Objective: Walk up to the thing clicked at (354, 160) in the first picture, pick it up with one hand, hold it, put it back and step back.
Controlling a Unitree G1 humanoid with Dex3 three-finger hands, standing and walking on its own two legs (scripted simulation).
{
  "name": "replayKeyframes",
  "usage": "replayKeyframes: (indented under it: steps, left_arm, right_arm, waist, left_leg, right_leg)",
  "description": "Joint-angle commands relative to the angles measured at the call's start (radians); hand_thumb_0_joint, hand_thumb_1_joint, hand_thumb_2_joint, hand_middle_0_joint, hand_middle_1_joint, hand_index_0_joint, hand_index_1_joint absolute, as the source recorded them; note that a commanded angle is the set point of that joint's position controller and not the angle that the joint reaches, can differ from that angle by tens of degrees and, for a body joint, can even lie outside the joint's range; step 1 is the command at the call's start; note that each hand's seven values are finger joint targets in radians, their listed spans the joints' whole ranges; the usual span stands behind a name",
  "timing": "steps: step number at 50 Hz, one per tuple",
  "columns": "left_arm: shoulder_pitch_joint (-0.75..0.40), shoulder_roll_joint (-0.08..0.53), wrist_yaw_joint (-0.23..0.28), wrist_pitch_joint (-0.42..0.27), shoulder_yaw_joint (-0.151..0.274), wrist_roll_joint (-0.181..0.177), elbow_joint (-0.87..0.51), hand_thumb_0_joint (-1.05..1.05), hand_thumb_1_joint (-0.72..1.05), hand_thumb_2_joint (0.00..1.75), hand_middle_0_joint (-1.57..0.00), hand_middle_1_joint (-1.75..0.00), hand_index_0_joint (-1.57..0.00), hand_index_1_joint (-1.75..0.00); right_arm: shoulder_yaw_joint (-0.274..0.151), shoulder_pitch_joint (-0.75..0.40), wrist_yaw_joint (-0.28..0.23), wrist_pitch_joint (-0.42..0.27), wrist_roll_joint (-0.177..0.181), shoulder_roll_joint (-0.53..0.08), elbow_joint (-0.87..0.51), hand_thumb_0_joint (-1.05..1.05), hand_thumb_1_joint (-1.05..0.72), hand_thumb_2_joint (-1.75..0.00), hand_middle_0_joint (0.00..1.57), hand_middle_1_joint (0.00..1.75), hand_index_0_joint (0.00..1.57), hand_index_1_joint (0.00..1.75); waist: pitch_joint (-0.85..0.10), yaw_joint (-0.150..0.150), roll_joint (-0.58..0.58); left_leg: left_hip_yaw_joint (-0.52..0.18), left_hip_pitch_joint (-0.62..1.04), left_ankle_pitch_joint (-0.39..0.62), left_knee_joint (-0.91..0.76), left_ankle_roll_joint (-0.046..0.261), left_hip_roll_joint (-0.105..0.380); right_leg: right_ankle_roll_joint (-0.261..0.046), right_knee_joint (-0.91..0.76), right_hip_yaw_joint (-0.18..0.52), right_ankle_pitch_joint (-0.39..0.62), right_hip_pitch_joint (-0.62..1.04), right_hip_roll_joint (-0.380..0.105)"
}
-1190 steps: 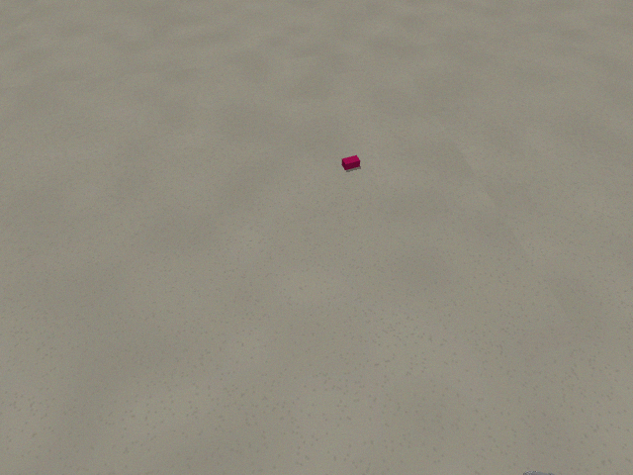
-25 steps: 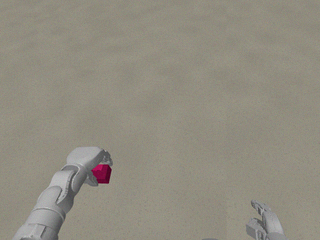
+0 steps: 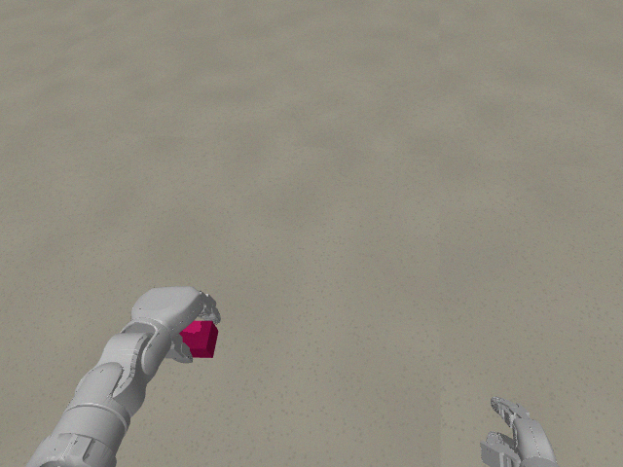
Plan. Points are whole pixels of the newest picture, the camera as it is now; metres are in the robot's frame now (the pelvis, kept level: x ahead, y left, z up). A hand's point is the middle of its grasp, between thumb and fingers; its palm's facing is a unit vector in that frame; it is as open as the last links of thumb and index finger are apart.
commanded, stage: crouch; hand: left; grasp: from above
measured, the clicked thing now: (188, 339) +0.30 +0.22 -0.07
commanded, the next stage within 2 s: none
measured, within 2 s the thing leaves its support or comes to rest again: neither
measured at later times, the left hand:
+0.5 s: hand (209, 353) +0.34 +0.24 -0.22, palm faces -0.42 +0.09 -0.90, open 7.3 cm
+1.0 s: hand (236, 365) +0.39 +0.24 -0.45, palm faces -0.46 +0.04 -0.89, open 7.3 cm
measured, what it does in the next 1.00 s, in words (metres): lowers itself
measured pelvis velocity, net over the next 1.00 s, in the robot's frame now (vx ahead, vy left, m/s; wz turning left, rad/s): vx -0.08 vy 0.01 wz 0.00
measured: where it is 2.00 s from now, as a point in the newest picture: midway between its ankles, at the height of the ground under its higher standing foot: outside the picture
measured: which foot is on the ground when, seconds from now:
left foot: down 0.00-1.00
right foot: down 0.00-1.00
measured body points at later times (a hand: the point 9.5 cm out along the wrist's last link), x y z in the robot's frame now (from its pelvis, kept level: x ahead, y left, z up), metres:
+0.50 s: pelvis -0.05 +0.00 -0.12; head +0.08 +0.02 +0.31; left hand +0.35 +0.23 -0.17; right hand +0.03 -0.29 -0.24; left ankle -0.01 +0.13 -0.73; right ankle +0.02 -0.14 -0.73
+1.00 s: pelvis -0.08 +0.01 -0.30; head +0.15 +0.05 +0.09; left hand +0.41 +0.24 -0.40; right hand -0.04 -0.26 -0.42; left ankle -0.01 +0.13 -0.73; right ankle +0.02 -0.14 -0.73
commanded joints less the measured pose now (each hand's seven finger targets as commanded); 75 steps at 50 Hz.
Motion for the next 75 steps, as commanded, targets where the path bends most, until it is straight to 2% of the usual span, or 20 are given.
replayKeyframes:
  steps: [1,5,7,10,15,18,21,23,31,37,40,45,48,51,56,60,63,65,68,75]
  left_arm:
    - [-0.309,0.214,0.064,-0.022,0.127,0.000,-0.141,0.00,0.86,0.22,-1.12,-0.35,-1.20,-0.26]
    - [-0.319,0.183,0.126,-0.064,0.121,0.035,-0.051,0.00,0.88,0.26,-1.15,-0.35,-1.22,-0.28]
    - [-0.363,0.200,0.173,-0.084,0.135,0.062,0.023,0.00,0.89,0.25,-1.14,-0.35,-1.22,-0.27]
    - [-0.467,0.203,0.243,-0.099,0.123,0.117,0.091,0.00,0.88,0.28,-1.15,-0.36,-1.22,-0.29]
    - [-0.620,0.173,0.364,-0.087,0.084,0.172,0.282,0.00,0.88,0.25,-1.14,-0.37,-1.22,-0.29]
    - [-0.711,0.206,0.422,-0.065,0.104,0.191,0.363,0.00,0.84,0.25,-1.13,-0.36,-1.20,-0.29]
    - [-0.774,0.222,0.441,-0.040,0.109,0.194,0.422,0.00,0.82,0.28,-1.13,-0.34,-1.19,-0.28]
    - [-0.824,0.237,0.447,-0.036,0.112,0.199,0.427,0.00,0.82,0.27,-1.11,-0.37,-1.18,-0.29]
    - [-0.922,0.321,0.433,-0.010,0.172,0.209,0.460,0.00,0.87,0.25,-1.11,-0.38,-1.20,-0.29]
    - [-0.965,0.322,0.399,-0.030,0.181,0.197,0.541,0.00,0.89,0.28,-1.13,-0.37,-1.21,-0.29]
    - [-1.022,0.376,0.391,-0.063,0.200,0.213,0.526,0.00,0.91,0.22,-1.11,-0.38,-1.22,-0.27]
    - [-1.064,0.404,0.408,-0.099,0.228,0.243,0.526,0.00,0.96,0.24,-1.14,-0.37,-1.24,-0.27]
    - [-1.100,0.424,0.429,-0.107,0.240,0.264,0.552,0.00,0.94,0.18,-1.13,-0.34,-1.24,-0.23]
    - [-1.157,0.431,0.443,-0.109,0.243,0.279,0.534,0.00,0.93,0.14,-1.11,-0.32,-1.23,-0.20]
    - [-1.184,0.451,0.445,-0.102,0.250,0.290,0.574,0.00,0.93,0.16,-1.13,-0.31,-1.23,-0.21]
    - [-1.206,0.479,0.439,-0.103,0.255,0.295,0.601,0.00,0.90,0.19,-1.13,-0.30,-1.22,-0.21]
    - [-1.209,0.491,0.432,-0.103,0.258,0.292,0.654,0.00,0.90,0.20,-1.14,-0.30,-1.22,-0.22]
    - [-1.232,0.504,0.429,-0.111,0.257,0.291,0.647,0.00,0.88,0.21,-1.13,-0.29,-1.21,-0.21]
    - [-1.189,0.511,0.422,-0.112,0.253,0.300,0.700,0.00,0.90,0.20,-1.14,-0.30,-1.22,-0.21]
    - [-1.273,0.559,0.423,-0.136,0.260,0.304,0.663,0.00,0.92,0.24,-1.15,-0.32,-1.24,-0.24]
  right_arm:
    - [-0.034,-0.070,-0.007,-0.035,-0.009,-0.122,-0.130,0.00,-0.90,-0.90,0.20,0.30,0.20,0.30]
    - [-0.038,-0.052,-0.001,-0.026,-0.021,-0.119,-0.115,0.00,-0.90,-0.90,0.20,0.30,0.20,0.30]
    - [-0.043,-0.040,0.005,-0.021,-0.034,-0.125,-0.098,0.00,-0.90,-0.90,0.20,0.30,0.20,0.30]
    - [-0.054,0.002,0.016,-0.014,-0.050,-0.131,-0.082,0.00,-0.90,-0.90,0.20,0.30,0.20,0.30]
    - [-0.076,0.064,0.038,-0.007,-0.071,-0.155,-0.070,0.00,-0.90,-0.90,0.20,0.30,0.20,0.30]
    - [-0.080,0.089,0.046,-0.015,-0.084,-0.164,-0.057,0.00,-0.90,-0.90,0.20,0.30,0.20,0.30]
    - [-0.084,0.114,0.046,-0.028,-0.092,-0.169,-0.043,0.00,-0.91,-0.90,0.20,0.30,0.20,0.30]
    - [-0.087,0.122,0.042,-0.041,-0.100,-0.169,-0.034,0.00,-0.91,-0.90,0.20,0.30,0.20,0.30]
    - [-0.094,0.163,0.042,-0.077,-0.117,-0.189,-0.013,0.00,-0.90,-0.90,0.20,0.30,0.20,0.30]
    - [-0.085,0.186,0.063,-0.102,-0.125,-0.201,-0.002,0.00,-0.90,-0.90,0.20,0.30,0.20,0.30]
    - [-0.076,0.190,0.077,-0.118,-0.128,-0.208,0.003,0.00,-0.90,-0.90,0.20,0.30,0.20,0.30]
    - [-0.059,0.228,0.113,-0.135,-0.152,-0.218,0.022,0.00,-0.89,-0.90,0.20,0.30,0.20,0.30]
    - [-0.059,0.242,0.129,-0.139,-0.162,-0.227,0.039,0.00,-0.90,-0.90,0.20,0.30,0.20,0.30]
    - [-0.062,0.252,0.145,-0.139,-0.173,-0.231,0.041,0.00,-0.90,-0.90,0.20,0.30,0.20,0.30]
    - [-0.054,0.264,0.169,-0.137,-0.185,-0.239,0.048,0.00,-0.90,-0.90,0.20,0.30,0.20,0.30]
    - [-0.048,0.257,0.181,-0.132,-0.190,-0.241,0.046,0.00,-0.90,-0.90,0.20,0.30,0.20,0.30]
    - [-0.040,0.251,0.190,-0.129,-0.193,-0.243,0.039,0.00,-0.90,-0.90,0.20,0.30,0.20,0.30]
    - [-0.037,0.241,0.191,-0.127,-0.192,-0.245,0.040,0.00,-0.90,-0.90,0.20,0.30,0.20,0.30]
    - [-0.029,0.245,0.199,-0.121,-0.195,-0.249,0.037,0.00,-0.90,-0.90,0.20,0.30,0.20,0.30]
    - [-0.007,0.255,0.205,-0.110,-0.198,-0.265,0.038,0.00,-0.91,-0.90,0.20,0.30,0.20,0.30]
  waist:
    - [-0.235,-0.003,-0.070]
    - [-0.222,-0.020,-0.082]
    - [-0.234,-0.032,-0.070]
    - [-0.312,-0.046,-0.063]
    - [-0.397,-0.088,-0.046]
    - [-0.474,-0.091,-0.021]
    - [-0.547,-0.103,-0.003]
    - [-0.592,-0.120,0.006]
    - [-0.738,-0.140,0.093]
    - [-0.701,-0.188,0.081]
    - [-0.725,-0.202,0.084]
    - [-0.834,-0.223,0.165]
    - [-0.816,-0.231,0.208]
    - [-0.875,-0.239,0.254]
    - [-0.890,-0.262,0.240]
    - [-0.872,-0.268,0.246]
    - [-0.801,-0.288,0.209]
    - [-0.810,-0.280,0.230]
    - [-0.782,-0.289,0.217]
    - [-0.801,-0.311,0.270]
  left_leg:
    - [-0.002,0.066,0.253,-0.038,0.030,-0.047]
    - [0.001,-0.009,0.191,0.018,0.028,-0.050]
    - [0.001,-0.075,0.179,0.091,0.024,-0.051]
    - [0.003,-0.202,0.156,0.231,0.024,-0.054]
    - [-0.008,-0.409,0.080,0.431,0.023,-0.043]
    - [-0.016,-0.537,0.026,0.531,0.024,-0.045]
    - [-0.027,-0.635,-0.019,0.618,0.029,-0.044]
    - [-0.029,-0.739,-0.087,0.679,0.031,-0.048]
    - [-0.081,-0.885,-0.155,0.835,0.019,-0.032]
    - [-0.111,-1.057,-0.277,0.956,0.025,-0.037]
    - [-0.118,-1.128,-0.328,1.021,0.029,-0.040]
    - [-0.109,-1.127,-0.148,1.156,0.024,-0.041]
    - [-0.114,-1.141,-0.145,1.195,0.015,-0.041]
    - [-0.100,-1.120,-0.115,1.249,0.016,-0.040]
    - [-0.081,-1.192,-0.070,1.334,0.023,-0.043]
    - [-0.069,-1.252,-0.086,1.380,0.028,-0.046]
    - [-0.063,-1.343,-0.161,1.400,0.034,-0.050]
    - [-0.061,-1.361,-0.176,1.413,0.034,-0.052]
    - [-0.061,-1.386,-0.170,1.437,0.033,-0.054]
    - [-0.074,-1.394,-0.128,1.494,0.028,-0.048]
  right_leg:
    - [-0.037,-0.057,-0.038,0.192,0.062,0.055]
    - [-0.040,-0.011,-0.035,0.138,-0.023,0.052]
    - [-0.041,0.052,-0.035,0.129,-0.089,0.053]
    - [-0.039,0.169,-0.031,0.125,-0.195,0.051]
    - [-0.047,0.358,-0.037,0.054,-0.419,0.052]
    - [-0.050,0.463,-0.041,-0.003,-0.520,0.051]
    - [-0.054,0.551,-0.051,-0.043,-0.609,0.052]
    - [-0.055,0.610,-0.051,-0.089,-0.664,0.049]
    - [-0.072,0.839,-0.079,-0.172,-0.925,0.048]
    - [-0.073,0.960,-0.093,-0.269,-1.117,0.043]
    - [-0.072,1.019,-0.100,-0.307,-1.187,0.041]
    - [-0.073,1.138,-0.107,-0.180,-1.262,0.031]
    - [-0.075,1.191,-0.113,-0.185,-1.331,0.025]
    - [-0.078,1.229,-0.117,-0.172,-1.362,0.028]
    - [-0.071,1.285,-0.123,-0.121,-1.350,0.029]
    - [-0.070,1.325,-0.126,-0.124,-1.361,0.035]
    - [-0.067,1.336,-0.128,-0.169,-1.377,0.033]
    - [-0.069,1.356,-0.131,-0.181,-1.395,0.036]
    - [-0.068,1.377,-0.135,-0.177,-1.400,0.040]
    - [-0.067,1.437,-0.150,-0.140,-1.439,0.044]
